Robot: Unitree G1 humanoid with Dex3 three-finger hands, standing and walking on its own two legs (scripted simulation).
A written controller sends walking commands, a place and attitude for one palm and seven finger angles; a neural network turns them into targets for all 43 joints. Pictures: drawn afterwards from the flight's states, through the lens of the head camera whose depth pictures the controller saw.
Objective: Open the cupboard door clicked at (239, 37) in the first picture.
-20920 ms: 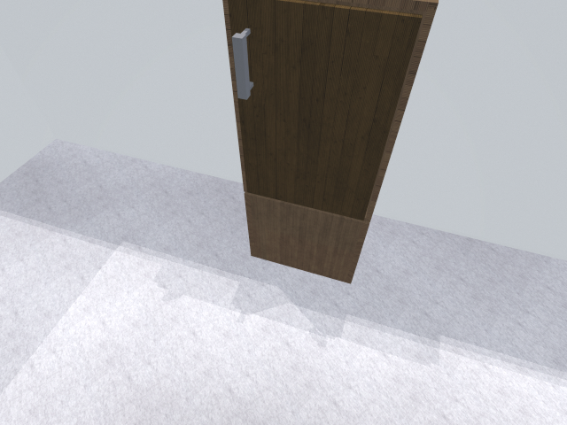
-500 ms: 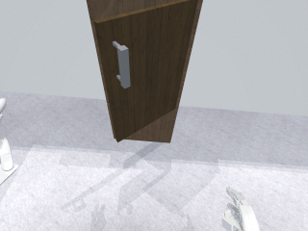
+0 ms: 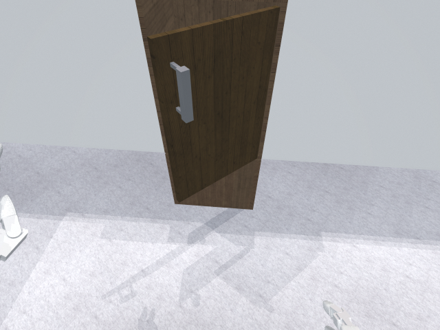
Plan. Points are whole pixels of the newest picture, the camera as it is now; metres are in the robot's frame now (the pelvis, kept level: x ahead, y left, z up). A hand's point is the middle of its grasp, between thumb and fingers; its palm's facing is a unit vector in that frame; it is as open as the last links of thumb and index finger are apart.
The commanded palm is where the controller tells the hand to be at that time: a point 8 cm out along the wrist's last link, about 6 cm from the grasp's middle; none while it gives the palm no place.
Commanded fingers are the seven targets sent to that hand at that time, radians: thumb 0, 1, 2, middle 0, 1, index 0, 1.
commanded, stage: let the arm hang, fingers relaxed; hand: left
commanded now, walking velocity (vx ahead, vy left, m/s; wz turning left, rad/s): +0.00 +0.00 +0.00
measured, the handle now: (180, 92) +0.63 +0.13 +0.12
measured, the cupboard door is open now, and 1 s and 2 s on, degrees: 42 42 42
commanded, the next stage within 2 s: look to check the result in 1.20 s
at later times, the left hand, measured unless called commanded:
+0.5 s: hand out of the picture +0.02 +0.21 -0.17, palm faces +0.12 -0.97 -0.20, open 6.8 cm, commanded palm none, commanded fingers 0.00 0.90 0.90 -0.20 -0.30 -0.20 -0.30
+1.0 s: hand out of the picture -0.01 +0.20 -0.16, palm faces +0.07 -0.98 -0.18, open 7.3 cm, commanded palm none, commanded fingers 0.00 0.90 0.90 -0.20 -0.30 -0.20 -0.30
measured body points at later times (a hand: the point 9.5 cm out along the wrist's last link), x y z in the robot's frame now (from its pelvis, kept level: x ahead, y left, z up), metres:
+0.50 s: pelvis +0.01 +0.02 +0.01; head +0.04 +0.04 +0.46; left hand +0.01 +0.26 -0.15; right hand +0.04 -0.21 -0.14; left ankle +0.01 +0.13 -0.73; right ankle +0.02 -0.08 -0.73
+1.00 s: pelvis +0.01 +0.04 +0.02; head +0.01 +0.03 +0.47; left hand -0.01 +0.25 -0.14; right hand +0.00 -0.17 -0.15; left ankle +0.01 +0.13 -0.73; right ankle +0.02 -0.08 -0.73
